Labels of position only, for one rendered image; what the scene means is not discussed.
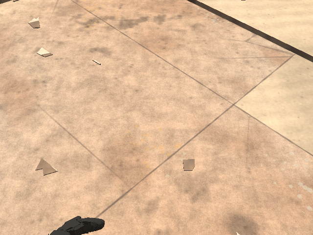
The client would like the left robot hand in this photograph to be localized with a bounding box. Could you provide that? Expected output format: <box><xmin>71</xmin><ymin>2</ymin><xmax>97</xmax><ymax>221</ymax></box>
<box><xmin>48</xmin><ymin>215</ymin><xmax>105</xmax><ymax>235</ymax></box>

